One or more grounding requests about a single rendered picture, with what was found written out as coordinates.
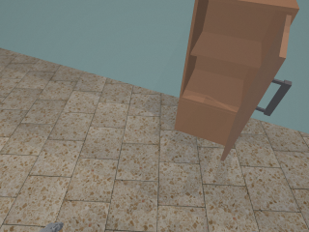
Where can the robot left hand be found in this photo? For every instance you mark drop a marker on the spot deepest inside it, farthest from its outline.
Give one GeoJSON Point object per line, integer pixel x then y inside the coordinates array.
{"type": "Point", "coordinates": [53, 227]}

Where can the cupboard door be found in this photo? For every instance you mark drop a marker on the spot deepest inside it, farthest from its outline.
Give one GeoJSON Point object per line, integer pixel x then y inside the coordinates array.
{"type": "Point", "coordinates": [273, 61]}

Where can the handle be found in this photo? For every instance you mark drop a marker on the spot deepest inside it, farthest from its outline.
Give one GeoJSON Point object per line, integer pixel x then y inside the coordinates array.
{"type": "Point", "coordinates": [279, 95]}

